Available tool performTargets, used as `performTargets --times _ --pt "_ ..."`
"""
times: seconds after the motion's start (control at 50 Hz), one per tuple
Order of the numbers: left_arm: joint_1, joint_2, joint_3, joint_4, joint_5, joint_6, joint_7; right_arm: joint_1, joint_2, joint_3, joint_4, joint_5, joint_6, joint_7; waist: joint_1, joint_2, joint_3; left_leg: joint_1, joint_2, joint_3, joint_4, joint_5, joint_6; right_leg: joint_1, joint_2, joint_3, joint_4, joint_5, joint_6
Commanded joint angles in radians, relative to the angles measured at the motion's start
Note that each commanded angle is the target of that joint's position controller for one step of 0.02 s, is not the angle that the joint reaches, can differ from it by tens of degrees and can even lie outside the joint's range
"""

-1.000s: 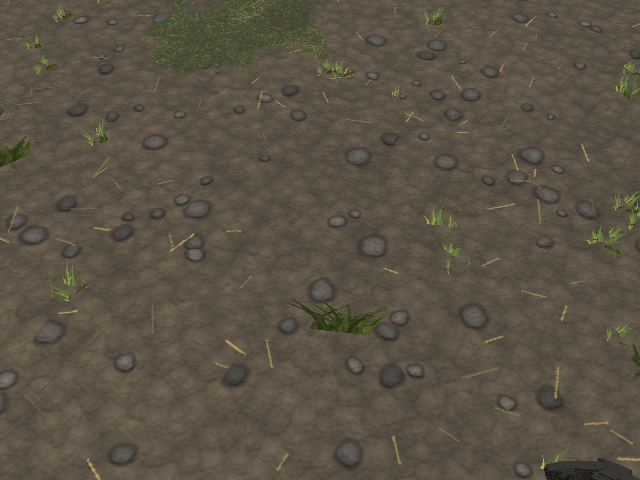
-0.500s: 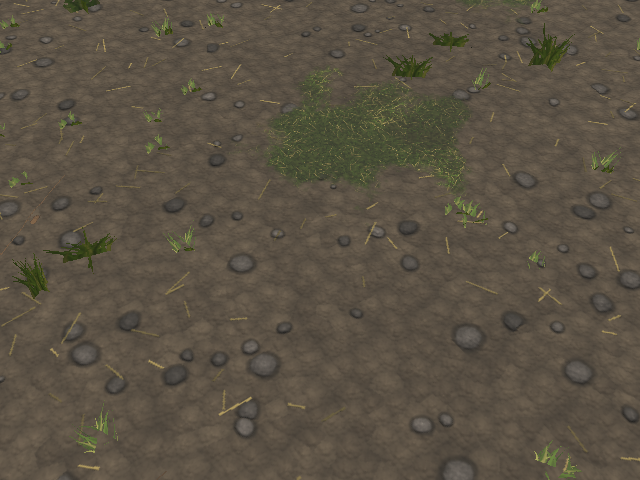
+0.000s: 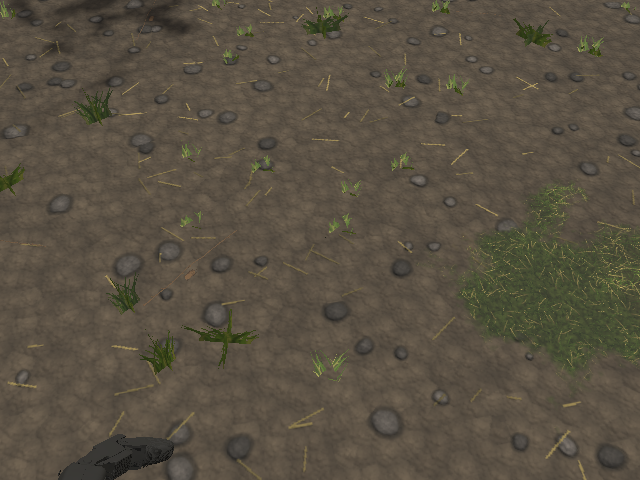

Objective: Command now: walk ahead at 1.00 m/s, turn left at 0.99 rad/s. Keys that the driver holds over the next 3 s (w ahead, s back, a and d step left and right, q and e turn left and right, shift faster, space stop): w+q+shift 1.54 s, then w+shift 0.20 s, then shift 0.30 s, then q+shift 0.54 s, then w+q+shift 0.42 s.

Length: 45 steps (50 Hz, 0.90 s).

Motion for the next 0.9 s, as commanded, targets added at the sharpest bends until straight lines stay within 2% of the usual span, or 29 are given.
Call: performTargets --times 0.02,0.08,0.12,0.14,0.16,0.18,0.2,0.22,0.24,0.26,0.28,0.32,0.38,0.44,0.5,0.52,0.56,0.6,0.62,0.64,0.66,0.68,0.7,0.72,0.74,0.78,0.82,0.86,0.9 --pt "-0.084 0.081 0.018 -0.085 -0.016 0.001 -0.008 -0.088 -0.155 -0.043 -0.095 0.002 -0.043 0.008 0.033 -0.016 0.051 -0.236 0.209 -0.291 -0.241 0.289 0.115 0.139 0.053 -0.083 -0.227 0.264 0.007" --pt "-0.140 0.096 0.020 -0.108 -0.031 -0.005 -0.008 -0.032 -0.172 -0.053 -0.071 0.016 -0.046 0.014 -0.015 0.024 0.010 -0.125 0.237 -0.313 -0.208 0.475 0.071 0.216 0.104 -0.084 -0.382 0.412 -0.025" --pt "-0.125 0.120 0.028 -0.112 -0.034 -0.009 -0.003 -0.038 -0.185 -0.058 -0.066 0.016 -0.040 0.004 -0.002 0.034 -0.011 -0.053 0.248 -0.326 -0.141 0.587 0.033 0.304 0.133 -0.070 -0.483 0.383 -0.047" --pt "-0.061 0.148 0.040 -0.094 -0.035 -0.011 0.005 -0.047 -0.204 -0.062 -0.065 0.014 -0.038 0.000 0.027 0.037 -0.058 -0.019 0.242 -0.328 -0.053 0.731 0.007 0.404 0.165 -0.068 -0.502 0.330 -0.056" --pt "0.067 0.199 0.062 -0.062 -0.040 -0.015 0.019 -0.063 -0.238 -0.068 -0.066 0.007 -0.038 0.002 0.094 0.035 -0.144 -0.004 0.235 -0.321 0.114 0.841 -0.020 0.551 0.186 -0.063 -0.487 0.238 -0.067" --pt "0.281 0.239 0.085 -0.014 -0.043 -0.017 0.037 -0.123 -0.260 -0.072 -0.077 0.001 -0.042 0.009 0.229 0.034 -0.234 -0.092 0.206 -0.296 0.357 0.823 -0.044 0.780 0.157 -0.061 -0.487 0.170 -0.078" --pt "0.497 0.306 0.113 0.026 -0.019 -0.021 0.060 -0.152 -0.153 -0.044 -0.103 -0.004 -0.055 0.010 0.304 -0.053 -0.354 -0.248 0.148 -0.227 0.695 0.499 -0.055 1.015 -0.019 0.104 -0.479 -0.136 -0.105" --pt "0.445 0.369 0.120 0.022 0.023 -0.024 0.055 -0.032 -0.002 -0.001 -0.153 0.041 -0.050 0.007 0.165 -0.371 -0.455 -0.532 0.047 -0.113 0.966 -0.265 -0.083 1.168 -0.316 0.648 -0.692 -0.396 -0.179" --pt "0.316 0.300 0.124 0.002 0.004 -0.016 0.043 -0.062 -0.087 0.004 -0.146 0.013 -0.039 -0.005 0.138 -0.324 -0.381 -0.628 0.141 -0.061 1.028 -0.146 -0.066 1.041 -0.302 0.806 -0.780 -0.547 -0.204" --pt "0.227 0.196 0.101 -0.008 -0.004 -0.012 0.040 -0.142 -0.130 -0.006 -0.132 -0.008 -0.025 0.001 0.131 -0.180 -0.230 -0.637 0.204 -0.028 0.996 -0.043 -0.072 0.887 -0.247 0.613 -0.780 -0.510 -0.202" --pt "0.213 0.150 0.090 0.013 -0.003 -0.011 0.034 -0.184 -0.129 -0.007 -0.130 -0.020 -0.014 0.016 0.122 -0.061 -0.141 -0.623 0.241 -0.004 0.962 -0.004 -0.081 0.772 -0.207 0.450 -0.773 -0.327 -0.199" --pt "0.271 0.124 0.079 0.081 -0.006 -0.022 0.031 -0.241 -0.076 0.004 -0.161 -0.031 0.010 0.047 0.101 -0.046 -0.056 -0.613 0.288 0.007 0.933 -0.008 -0.089 0.645 -0.156 0.232 -0.800 -0.105 -0.177" --pt "0.314 0.091 0.071 0.151 -0.037 -0.053 0.005 -0.336 -0.013 0.030 -0.230 -0.030 0.038 0.070 0.072 -0.062 0.002 -0.688 0.334 0.026 0.907 0.034 -0.088 0.602 -0.151 0.035 -0.849 0.148 -0.148" --pt "0.277 0.114 0.071 0.164 -0.035 -0.075 0.000 -0.418 -0.011 0.043 -0.294 -0.022 0.040 0.084 0.029 -0.080 0.043 -0.667 0.342 0.067 0.769 0.179 -0.091 0.531 -0.117 -0.174 -0.891 0.383 -0.127" --pt "0.324 0.141 0.076 0.198 -0.034 -0.078 0.009 -0.548 -0.023 0.050 -0.323 -0.025 0.039 0.104 0.055 -0.021 0.110 -0.588 0.296 0.210 0.510 0.264 -0.059 0.550 -0.051 -0.330 -0.950 0.547 -0.101" --pt "0.348 0.159 0.078 0.209 -0.032 -0.075 0.014 -0.566 -0.015 0.054 -0.326 -0.024 0.037 0.108 0.055 -0.020 0.111 -0.532 0.269 0.251 0.440 0.270 -0.037 0.577 -0.048 -0.366 -0.938 0.712 -0.091" --pt "0.390 0.215 0.088 0.210 -0.036 -0.061 0.026 -0.523 -0.034 0.045 -0.300 -0.020 0.033 0.100 0.024 -0.062 0.045 -0.415 0.186 0.315 0.392 0.228 -0.008 0.683 -0.062 -0.387 -0.810 1.199 -0.078" --pt "0.351 0.284 0.106 0.192 -0.034 -0.030 0.039 -0.304 -0.094 0.018 -0.236 -0.015 0.031 0.077 -0.106 -0.113 -0.085 -0.184 0.129 0.298 0.382 0.119 0.024 0.713 -0.107 -0.372 -0.505 1.447 -0.084" --pt "0.297 0.296 0.110 0.166 -0.032 -0.015 0.039 -0.093 -0.139 -0.009 -0.172 -0.014 0.029 0.061 -0.195 -0.121 -0.173 0.046 0.114 0.253 0.348 0.081 0.055 0.627 -0.123 -0.344 -0.252 1.430 -0.102" --pt "0.269 0.273 0.109 0.152 -0.025 -0.005 0.030 0.050 -0.180 -0.044 -0.109 -0.008 0.028 0.035 -0.231 -0.044 -0.221 0.306 0.134 0.152 0.249 0.053 0.088 0.422 -0.066 -0.335 0.093 0.954 -0.095" --pt "0.269 0.142 0.080 0.107 -0.006 -0.005 0.011 -0.045 -0.258 -0.070 -0.118 0.016 0.041 0.011 -0.103 0.210 -0.153 0.376 0.295 -0.130 0.240 0.109 0.125 0.117 0.122 -0.326 0.471 -0.117 -0.066" --pt "0.295 0.157 0.074 -0.018 -0.033 -0.026 0.013 -0.069 -0.334 -0.077 -0.179 -0.023 0.055 0.011 -0.042 0.215 -0.350 0.618 0.467 -0.640 0.046 0.029 0.320 -0.175 0.181 -0.111 0.657 -0.210 -0.038" --pt "0.198 0.187 0.067 -0.033 -0.031 -0.053 0.011 -0.023 -0.293 -0.081 -0.172 -0.021 0.056 -0.002 -0.079 0.044 -0.308 0.545 0.488 -0.724 -0.107 -0.091 0.290 -0.230 0.127 -0.013 0.576 -0.120 -0.043" --pt "0.178 0.183 0.060 -0.025 -0.034 -0.065 0.012 -0.053 -0.244 -0.072 -0.143 -0.015 0.044 -0.010 -0.031 -0.026 -0.137 0.372 0.463 -0.657 -0.155 -0.064 0.254 -0.221 0.086 -0.009 0.453 -0.070 -0.046" --pt "0.154 0.173 0.056 -0.018 -0.021 -0.059 0.016 -0.081 -0.215 -0.063 -0.128 -0.011 0.025 -0.015 0.020 -0.077 -0.055 0.212 0.413 -0.567 -0.160 0.038 0.224 -0.153 0.058 -0.013 0.364 -0.079 -0.037" --pt "0.209 0.168 0.052 0.006 0.012 -0.017 0.015 -0.141 -0.166 -0.038 -0.133 -0.004 -0.008 -0.023 0.104 -0.088 -0.017 -0.005 0.335 -0.414 -0.162 0.175 0.196 -0.014 0.023 -0.012 0.238 -0.122 -0.007" --pt "0.131 0.141 0.044 -0.028 0.011 0.007 0.006 -0.138 -0.151 -0.029 -0.128 0.002 -0.032 -0.011 0.107 -0.070 0.022 -0.169 0.276 -0.348 -0.206 0.176 0.182 0.056 0.011 -0.041 0.064 -0.126 0.013" --pt "-0.007 0.096 0.025 -0.084 -0.005 0.006 -0.004 -0.136 -0.155 -0.034 -0.121 -0.003 -0.044 -0.003 0.076 -0.038 0.058 -0.278 0.222 -0.306 -0.237 0.214 0.151 0.131 0.029 -0.071 -0.120 0.088 0.017" --pt "-0.057 0.078 0.017 -0.100 -0.024 0.000 -0.010 -0.114 -0.166 -0.042 -0.108 0.003 -0.049 0.008 0.044 -0.005 0.036 -0.288 0.196 -0.277 -0.230 0.338 0.100 0.244 0.068 -0.084 -0.285 0.320 -0.001"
